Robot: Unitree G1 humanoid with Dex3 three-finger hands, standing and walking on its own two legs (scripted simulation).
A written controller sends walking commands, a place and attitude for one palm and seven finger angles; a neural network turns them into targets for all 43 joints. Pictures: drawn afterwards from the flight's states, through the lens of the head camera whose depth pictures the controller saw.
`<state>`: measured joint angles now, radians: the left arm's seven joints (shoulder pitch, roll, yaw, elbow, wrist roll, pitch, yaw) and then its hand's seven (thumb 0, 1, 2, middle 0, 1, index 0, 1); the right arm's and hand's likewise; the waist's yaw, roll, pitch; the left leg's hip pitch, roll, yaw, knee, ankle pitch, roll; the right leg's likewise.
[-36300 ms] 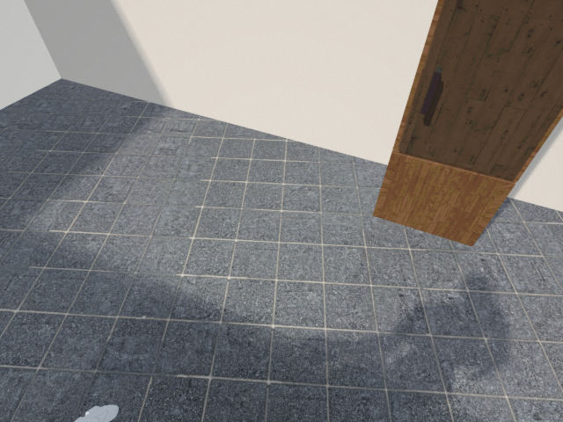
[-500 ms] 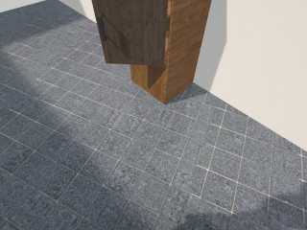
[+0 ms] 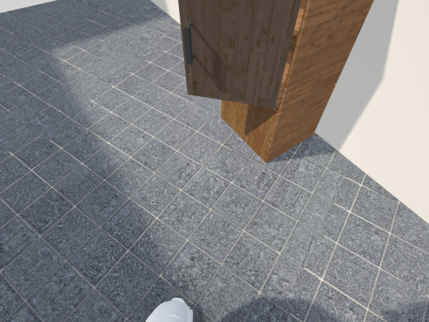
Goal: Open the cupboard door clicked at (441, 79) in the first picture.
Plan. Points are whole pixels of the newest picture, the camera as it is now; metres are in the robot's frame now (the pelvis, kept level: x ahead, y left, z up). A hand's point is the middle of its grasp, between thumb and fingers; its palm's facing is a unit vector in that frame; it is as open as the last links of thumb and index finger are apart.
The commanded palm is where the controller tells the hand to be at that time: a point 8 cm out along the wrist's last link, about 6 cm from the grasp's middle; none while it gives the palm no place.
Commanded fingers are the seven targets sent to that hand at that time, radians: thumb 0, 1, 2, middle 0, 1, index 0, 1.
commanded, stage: take the last steps up to it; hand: left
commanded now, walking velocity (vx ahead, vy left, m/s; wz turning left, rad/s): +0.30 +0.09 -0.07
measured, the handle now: (189, 43) +1.05 +0.23 -0.06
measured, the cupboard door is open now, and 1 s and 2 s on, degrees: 42 42 42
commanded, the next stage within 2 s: come to a stop and stand still in 1.04 s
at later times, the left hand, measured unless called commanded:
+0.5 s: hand (155, 236) +0.30 +0.19 -0.14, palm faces -0.04 -0.97 -0.23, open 7.4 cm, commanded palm none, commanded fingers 0.00 0.90 0.90 -0.20 -0.30 -0.20 -0.30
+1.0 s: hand (134, 230) +0.33 +0.26 -0.19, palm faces +0.01 -0.99 -0.14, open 7.4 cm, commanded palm none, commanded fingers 0.00 0.90 0.90 -0.20 -0.30 -0.20 -0.30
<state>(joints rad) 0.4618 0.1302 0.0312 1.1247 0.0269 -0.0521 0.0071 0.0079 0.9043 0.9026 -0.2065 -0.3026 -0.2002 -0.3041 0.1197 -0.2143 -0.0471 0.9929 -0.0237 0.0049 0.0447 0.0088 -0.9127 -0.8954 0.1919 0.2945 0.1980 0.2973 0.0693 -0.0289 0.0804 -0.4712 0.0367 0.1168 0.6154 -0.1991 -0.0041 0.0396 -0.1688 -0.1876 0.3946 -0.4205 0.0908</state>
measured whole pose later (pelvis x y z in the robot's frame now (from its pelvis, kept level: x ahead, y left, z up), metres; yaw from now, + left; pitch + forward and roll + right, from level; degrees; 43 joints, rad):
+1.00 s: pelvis +0.37 +0.09 +0.00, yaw -5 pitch +0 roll +0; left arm 0.36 0.17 0.04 1.13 0.02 -0.01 0.00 0.01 0.91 0.90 -0.20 -0.30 -0.20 -0.30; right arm 0.15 -0.15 -0.03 0.98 -0.03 -0.06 -0.01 0.00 -0.91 -0.89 0.20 0.29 0.20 0.30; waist 0.05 -0.06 0.07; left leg -0.35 0.01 0.15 0.58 -0.23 0.06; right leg -0.36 -0.09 -0.04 1.15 -0.45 -0.01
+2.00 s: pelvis +0.45 +0.07 +0.01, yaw -5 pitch +0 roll +0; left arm 0.28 0.15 0.00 1.09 0.01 0.01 0.04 0.01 0.91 0.90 -0.20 -0.30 -0.20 -0.30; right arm 0.27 -0.16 -0.02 1.05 -0.02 0.01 -0.02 0.00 -0.91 -0.89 0.20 0.29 0.20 0.30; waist 0.01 0.00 0.03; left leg -0.17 0.03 0.14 0.48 -0.31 0.01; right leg -0.27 -0.01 -0.08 0.48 -0.20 -0.03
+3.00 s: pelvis +0.45 +0.04 +0.00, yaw -3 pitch +1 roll +1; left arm 0.34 0.14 0.06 0.37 -0.17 -0.14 0.04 0.02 0.87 0.88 -0.21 -0.33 -0.20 -0.33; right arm 0.28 -0.24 -0.01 0.88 0.03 -0.22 -0.07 0.01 -0.91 -0.89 0.20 0.30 0.20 0.30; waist -0.01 0.05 0.00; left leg -0.20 0.03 0.09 0.51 -0.32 -0.01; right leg -0.31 -0.02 -0.12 0.55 -0.26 -0.05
